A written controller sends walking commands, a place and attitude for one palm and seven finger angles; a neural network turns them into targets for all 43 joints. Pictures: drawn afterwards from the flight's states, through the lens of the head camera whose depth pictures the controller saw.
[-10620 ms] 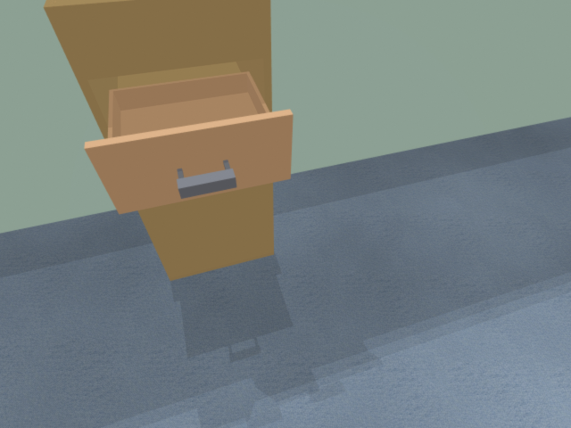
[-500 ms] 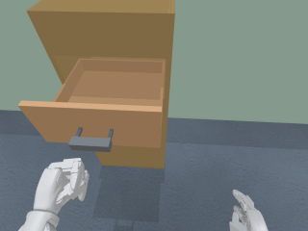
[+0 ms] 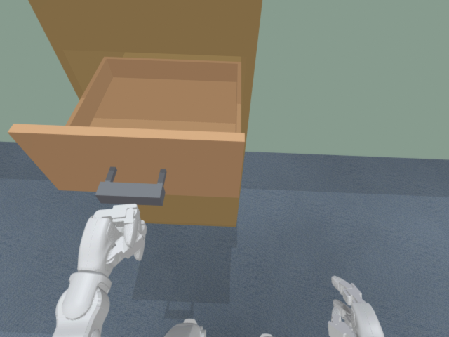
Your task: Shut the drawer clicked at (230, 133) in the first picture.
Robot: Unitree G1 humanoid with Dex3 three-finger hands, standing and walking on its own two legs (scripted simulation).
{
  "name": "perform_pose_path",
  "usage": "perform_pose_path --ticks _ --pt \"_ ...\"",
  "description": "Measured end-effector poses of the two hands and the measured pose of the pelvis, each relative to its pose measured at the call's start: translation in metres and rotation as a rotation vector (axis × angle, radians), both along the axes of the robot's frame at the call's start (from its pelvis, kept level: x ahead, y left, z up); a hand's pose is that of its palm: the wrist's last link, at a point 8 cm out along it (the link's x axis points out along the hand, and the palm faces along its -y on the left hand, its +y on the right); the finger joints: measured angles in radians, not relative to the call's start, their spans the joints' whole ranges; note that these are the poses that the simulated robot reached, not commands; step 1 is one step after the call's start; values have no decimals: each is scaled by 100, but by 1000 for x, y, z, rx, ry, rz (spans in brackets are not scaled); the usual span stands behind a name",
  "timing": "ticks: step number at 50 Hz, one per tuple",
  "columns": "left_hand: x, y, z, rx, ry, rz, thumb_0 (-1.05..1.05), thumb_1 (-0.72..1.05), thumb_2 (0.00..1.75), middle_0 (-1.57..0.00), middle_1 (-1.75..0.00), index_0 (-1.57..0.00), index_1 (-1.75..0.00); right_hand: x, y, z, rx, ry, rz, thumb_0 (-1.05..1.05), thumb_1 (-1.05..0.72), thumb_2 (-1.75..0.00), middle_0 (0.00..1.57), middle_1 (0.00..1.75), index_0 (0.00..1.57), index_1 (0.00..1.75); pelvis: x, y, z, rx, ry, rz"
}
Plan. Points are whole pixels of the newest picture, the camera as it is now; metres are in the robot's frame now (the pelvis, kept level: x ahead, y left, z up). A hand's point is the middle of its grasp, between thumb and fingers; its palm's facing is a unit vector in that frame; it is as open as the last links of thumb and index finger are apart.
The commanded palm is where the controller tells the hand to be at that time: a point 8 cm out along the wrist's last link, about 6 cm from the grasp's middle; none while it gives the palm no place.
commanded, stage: bring the fist close to the handle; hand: left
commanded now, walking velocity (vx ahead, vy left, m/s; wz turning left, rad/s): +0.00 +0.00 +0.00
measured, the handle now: (134, 183) +0.37 +0.18 +0.05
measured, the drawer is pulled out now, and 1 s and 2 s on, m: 0.24 0.23 0.09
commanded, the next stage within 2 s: push the drawer shut in 0.42 s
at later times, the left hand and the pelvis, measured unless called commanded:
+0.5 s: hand (142, 239) +0.27 +0.15 +0.05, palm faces +0.00 -1.00 -0.03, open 3.3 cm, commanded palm +0.25 +0.20 +0.05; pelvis +0.00 +0.00 +0.00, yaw +0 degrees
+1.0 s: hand (144, 218) +0.31 +0.15 +0.04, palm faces +0.00 -1.00 -0.03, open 3.1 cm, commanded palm +0.31 +0.20 +0.05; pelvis -0.01 +0.00 -0.01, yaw +0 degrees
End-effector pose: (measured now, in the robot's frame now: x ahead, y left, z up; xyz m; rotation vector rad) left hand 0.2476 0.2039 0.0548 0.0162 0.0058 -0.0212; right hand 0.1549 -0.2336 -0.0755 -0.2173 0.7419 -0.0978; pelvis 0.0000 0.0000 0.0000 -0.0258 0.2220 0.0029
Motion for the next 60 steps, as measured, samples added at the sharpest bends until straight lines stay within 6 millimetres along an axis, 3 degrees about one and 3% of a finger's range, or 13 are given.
perform_pose_path --ticks 6,14,30,42,50,60 --pt "5 -3 -8 -1 8 -2 2 90 90 -140 -160 -140 -160 -6 0 -5 -3 27 -11 2 -90 -90 20 30 20 30 -1 3 -4 -1 12 -7" --pt "2 -3 -4 9 -9 12 2 90 90 -140 -160 -140 -160 -11 0 -7 -5 52 -18 2 -90 -90 20 30 20 30 -3 4 -4 -4 9 -4" --pt "1 1 -5 14 -7 22 2 90 90 -140 -160 -140 -160 -5 -4 -4 -10 41 -15 2 -90 -90 20 30 20 30 -3 -1 -4 -4 8 0" --pt "25 3 -7 13 -8 13 1 88 92 -140 -160 -140 -160 -12 -10 -10 -16 77 -28 2 -90 -90 20 30 20 30 -4 -3 -4 -3 13 2" --pt "38 3 -9 15 -16 23 -1 85 94 -140 -160 -140 -160 -24 -13 -18 -23 121 -30 2 -90 -90 20 30 20 30 -10 -4 -5 -5 15 9" --pt "69 2 -8 18 -12 23 -1 86 95 -140 -160 -140 -160 -44 -14 -21 -26 164 -57 2 -90 -90 20 30 20 30 -16 -3 -5 -7 17 7"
